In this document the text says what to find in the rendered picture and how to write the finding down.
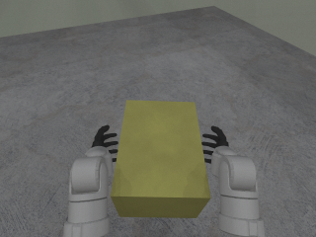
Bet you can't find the right robot hand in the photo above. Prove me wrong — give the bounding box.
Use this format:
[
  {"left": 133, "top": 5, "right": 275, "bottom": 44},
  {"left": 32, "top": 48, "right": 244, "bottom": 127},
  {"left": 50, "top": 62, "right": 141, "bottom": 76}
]
[{"left": 201, "top": 125, "right": 229, "bottom": 164}]

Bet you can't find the left robot hand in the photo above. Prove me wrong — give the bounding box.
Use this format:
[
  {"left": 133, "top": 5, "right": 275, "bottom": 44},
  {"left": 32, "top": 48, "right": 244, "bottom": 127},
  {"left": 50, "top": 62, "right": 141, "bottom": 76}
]
[{"left": 92, "top": 125, "right": 119, "bottom": 162}]

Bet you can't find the right robot forearm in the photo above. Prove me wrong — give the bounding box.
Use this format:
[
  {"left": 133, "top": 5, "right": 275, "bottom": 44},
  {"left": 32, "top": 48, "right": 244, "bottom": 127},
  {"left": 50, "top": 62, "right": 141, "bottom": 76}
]
[{"left": 210, "top": 145, "right": 266, "bottom": 237}]

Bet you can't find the left robot forearm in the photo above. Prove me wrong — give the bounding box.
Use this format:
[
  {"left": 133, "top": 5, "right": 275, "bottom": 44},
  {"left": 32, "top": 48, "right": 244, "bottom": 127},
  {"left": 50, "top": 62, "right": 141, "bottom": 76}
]
[{"left": 63, "top": 146, "right": 114, "bottom": 237}]

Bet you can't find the carton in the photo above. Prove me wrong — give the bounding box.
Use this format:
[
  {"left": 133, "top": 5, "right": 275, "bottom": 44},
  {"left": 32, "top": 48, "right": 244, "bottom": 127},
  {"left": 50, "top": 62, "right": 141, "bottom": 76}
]
[{"left": 111, "top": 100, "right": 211, "bottom": 218}]

